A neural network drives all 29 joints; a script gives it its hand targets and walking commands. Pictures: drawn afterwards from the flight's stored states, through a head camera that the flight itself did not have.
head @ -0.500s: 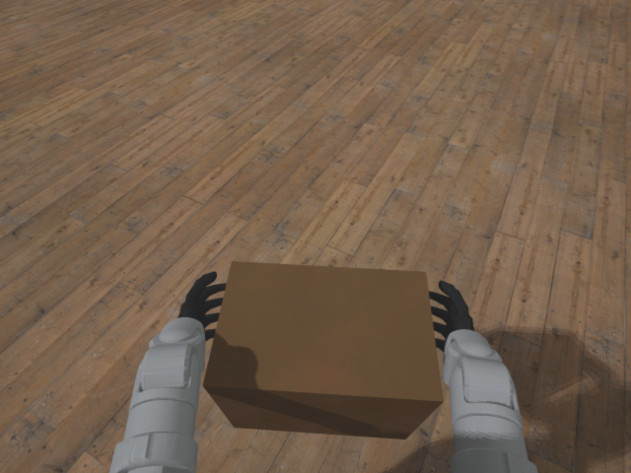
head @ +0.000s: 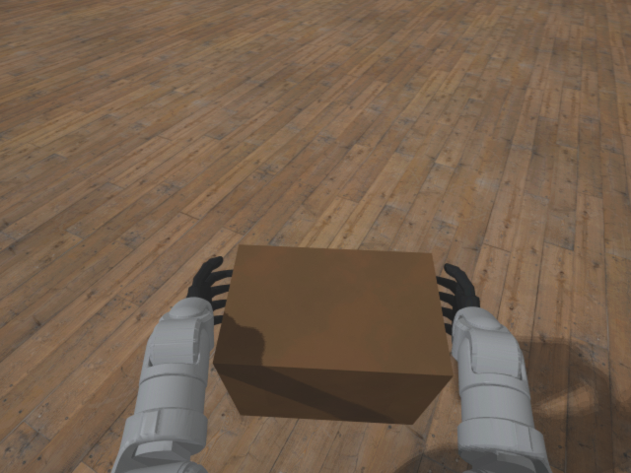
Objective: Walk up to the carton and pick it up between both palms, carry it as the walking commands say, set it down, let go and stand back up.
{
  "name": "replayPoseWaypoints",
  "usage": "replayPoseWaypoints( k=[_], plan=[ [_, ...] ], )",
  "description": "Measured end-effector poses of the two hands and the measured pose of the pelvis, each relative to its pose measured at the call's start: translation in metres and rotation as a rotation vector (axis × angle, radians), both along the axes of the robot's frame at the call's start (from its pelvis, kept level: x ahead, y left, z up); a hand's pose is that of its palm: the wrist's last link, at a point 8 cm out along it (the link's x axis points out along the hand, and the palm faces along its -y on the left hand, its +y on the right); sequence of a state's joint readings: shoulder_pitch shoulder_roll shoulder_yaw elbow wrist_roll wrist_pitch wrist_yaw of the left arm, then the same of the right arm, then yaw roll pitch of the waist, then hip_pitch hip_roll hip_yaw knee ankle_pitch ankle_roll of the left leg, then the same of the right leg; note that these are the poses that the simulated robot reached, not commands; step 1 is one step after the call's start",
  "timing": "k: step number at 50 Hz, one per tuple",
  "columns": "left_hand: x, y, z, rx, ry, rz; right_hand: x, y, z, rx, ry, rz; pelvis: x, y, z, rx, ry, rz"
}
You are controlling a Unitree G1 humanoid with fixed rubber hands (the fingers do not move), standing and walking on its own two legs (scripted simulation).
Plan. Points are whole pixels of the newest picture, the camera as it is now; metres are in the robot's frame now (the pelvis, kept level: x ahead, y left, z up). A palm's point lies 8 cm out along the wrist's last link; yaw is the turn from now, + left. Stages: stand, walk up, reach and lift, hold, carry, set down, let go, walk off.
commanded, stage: reach and lift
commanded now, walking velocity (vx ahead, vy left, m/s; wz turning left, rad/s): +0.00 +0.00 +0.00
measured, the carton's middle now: (330, 339) +0.30 +0.00 -0.01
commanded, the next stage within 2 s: hold in 0.92 s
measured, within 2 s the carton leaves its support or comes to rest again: neither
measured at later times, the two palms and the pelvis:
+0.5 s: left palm (207, 303) +0.31 +0.17 +0.05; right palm (466, 312) +0.31 -0.18 +0.05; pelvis +0.02 -0.03 +0.00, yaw +0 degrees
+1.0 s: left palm (205, 314) +0.30 +0.17 +0.04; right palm (470, 333) +0.29 -0.18 +0.04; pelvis +0.02 +0.00 +0.00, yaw -1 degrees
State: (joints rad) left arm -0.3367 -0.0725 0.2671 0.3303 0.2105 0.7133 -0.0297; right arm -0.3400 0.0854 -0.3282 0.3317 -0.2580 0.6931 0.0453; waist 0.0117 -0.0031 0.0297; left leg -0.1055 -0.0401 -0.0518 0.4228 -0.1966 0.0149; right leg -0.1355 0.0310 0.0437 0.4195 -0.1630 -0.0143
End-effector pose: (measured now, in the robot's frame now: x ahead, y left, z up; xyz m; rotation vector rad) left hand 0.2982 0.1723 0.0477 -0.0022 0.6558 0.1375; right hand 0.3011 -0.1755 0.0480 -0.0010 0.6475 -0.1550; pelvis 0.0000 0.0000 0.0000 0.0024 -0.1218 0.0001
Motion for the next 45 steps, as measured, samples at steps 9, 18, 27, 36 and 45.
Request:
replayPoseWaypoints(
  k=[9,18,27,36,45],
  plan=[
    [0.017,-0.014,0.013,0.040,-0.006,-0.037,0.005,-0.013,0.001,0.029,-0.004,-0.029,-0.004,-0.008,-0.001,0.006,0.023,-0.010],
    [0.020,-0.015,0.004,0.025,0.019,-0.028,0.012,-0.015,-0.002,0.012,0.022,-0.018,0.009,-0.023,0.001,0.007,0.036,-0.008],
    [0.009,-0.004,-0.002,0.018,0.017,-0.002,0.011,-0.004,-0.004,0.008,0.019,0.002,0.025,-0.026,0.005,-0.001,0.035,0.011],
    [-0.001,0.001,-0.004,0.021,0.020,-0.003,-0.001,0.001,-0.008,0.019,0.021,-0.009,0.028,-0.013,0.006,-0.005,0.015,0.014],
    [-0.003,-0.003,-0.006,0.008,0.014,-0.025,-0.013,-0.003,-0.008,0.013,0.014,-0.038,0.022,-0.001,0.005,-0.006,0.005,-0.002]
  ],
)
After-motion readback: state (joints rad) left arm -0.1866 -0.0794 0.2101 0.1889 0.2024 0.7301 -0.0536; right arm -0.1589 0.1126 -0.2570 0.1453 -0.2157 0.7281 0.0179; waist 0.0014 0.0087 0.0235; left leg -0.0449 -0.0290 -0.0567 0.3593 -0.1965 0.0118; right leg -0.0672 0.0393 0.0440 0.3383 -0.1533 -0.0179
